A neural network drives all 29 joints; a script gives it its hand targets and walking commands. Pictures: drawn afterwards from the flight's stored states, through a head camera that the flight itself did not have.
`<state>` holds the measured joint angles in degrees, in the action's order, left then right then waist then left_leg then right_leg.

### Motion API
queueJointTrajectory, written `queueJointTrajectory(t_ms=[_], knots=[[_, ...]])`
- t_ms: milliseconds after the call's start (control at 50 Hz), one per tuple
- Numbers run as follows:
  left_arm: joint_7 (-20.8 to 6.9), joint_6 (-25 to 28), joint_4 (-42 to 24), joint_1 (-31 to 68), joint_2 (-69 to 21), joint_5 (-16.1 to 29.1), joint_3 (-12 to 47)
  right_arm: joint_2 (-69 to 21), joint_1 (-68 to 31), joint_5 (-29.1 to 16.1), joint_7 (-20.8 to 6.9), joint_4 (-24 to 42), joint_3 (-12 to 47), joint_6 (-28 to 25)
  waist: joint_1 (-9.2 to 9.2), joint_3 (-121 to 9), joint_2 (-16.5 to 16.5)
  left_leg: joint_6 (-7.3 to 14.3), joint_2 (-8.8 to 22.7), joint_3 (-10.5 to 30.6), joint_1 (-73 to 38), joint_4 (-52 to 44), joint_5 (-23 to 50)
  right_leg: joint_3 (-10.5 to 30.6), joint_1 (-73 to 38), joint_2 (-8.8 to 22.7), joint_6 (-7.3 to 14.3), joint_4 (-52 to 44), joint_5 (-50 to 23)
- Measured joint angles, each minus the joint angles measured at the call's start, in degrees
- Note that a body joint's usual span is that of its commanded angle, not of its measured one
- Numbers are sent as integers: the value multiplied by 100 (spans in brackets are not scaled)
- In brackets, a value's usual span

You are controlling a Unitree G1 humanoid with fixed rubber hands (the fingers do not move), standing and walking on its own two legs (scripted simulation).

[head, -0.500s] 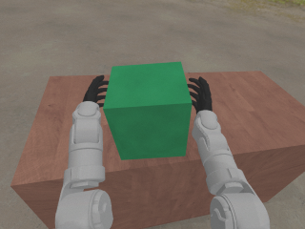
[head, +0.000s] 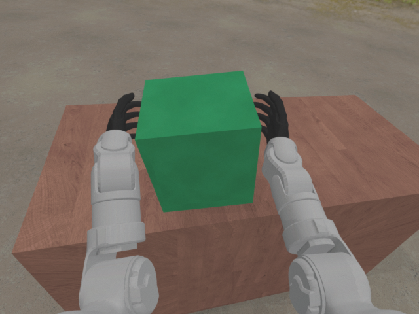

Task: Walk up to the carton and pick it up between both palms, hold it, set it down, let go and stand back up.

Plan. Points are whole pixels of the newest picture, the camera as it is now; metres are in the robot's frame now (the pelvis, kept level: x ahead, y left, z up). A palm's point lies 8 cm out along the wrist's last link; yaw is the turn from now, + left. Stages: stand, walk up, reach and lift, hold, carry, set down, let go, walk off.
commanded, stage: reach and lift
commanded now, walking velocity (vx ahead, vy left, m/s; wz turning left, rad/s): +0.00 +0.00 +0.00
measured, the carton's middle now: (201, 144) +0.42 +0.00 +0.13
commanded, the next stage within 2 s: hold in 0.74 s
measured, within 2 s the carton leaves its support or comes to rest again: neither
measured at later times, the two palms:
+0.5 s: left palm (118, 129) +0.38 +0.15 +0.20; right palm (277, 130) +0.37 -0.13 +0.21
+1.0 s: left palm (107, 128) +0.35 +0.16 +0.22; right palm (280, 122) +0.36 -0.12 +0.24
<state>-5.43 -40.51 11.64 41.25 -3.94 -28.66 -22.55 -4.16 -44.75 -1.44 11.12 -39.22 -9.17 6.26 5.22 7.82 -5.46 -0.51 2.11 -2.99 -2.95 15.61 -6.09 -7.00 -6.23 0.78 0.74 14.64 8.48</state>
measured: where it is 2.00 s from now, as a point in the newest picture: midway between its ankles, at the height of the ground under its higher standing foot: outside the picture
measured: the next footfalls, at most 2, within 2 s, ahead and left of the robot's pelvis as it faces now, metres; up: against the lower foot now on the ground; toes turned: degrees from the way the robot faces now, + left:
none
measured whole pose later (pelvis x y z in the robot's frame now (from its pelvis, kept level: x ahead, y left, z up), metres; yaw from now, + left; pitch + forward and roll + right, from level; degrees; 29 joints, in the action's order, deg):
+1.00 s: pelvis +0.00 +0.00 +0.00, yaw +0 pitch -15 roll -1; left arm -5.8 -48.0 1.9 39.0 -3.6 -28.6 -21.1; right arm -0.8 -45.3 -10.2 14.3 -33.4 -0.3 13.0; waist 6.2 6.6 -5.2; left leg -0.6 2.4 -3.0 -5.3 17.0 -7.1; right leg -6.7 -9.3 0.3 0.7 14.1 8.3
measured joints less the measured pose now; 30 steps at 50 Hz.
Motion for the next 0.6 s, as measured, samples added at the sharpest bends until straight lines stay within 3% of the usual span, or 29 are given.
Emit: queueJointTrajectory(t_ms=[320,600], knots=[[88,-91,-205,-87,25,85,206,133,74,-237,73,179,232,44,64,48,0,22,-12,-9,-2,134,-101,12,-58,13,-34,2,17],[53,-271,-126,148,53,10,94,123,-187,-198,27,40,95,212,59,-6,28,29,-22,-14,-10,87,-59,17,-40,20,-31,10,4]])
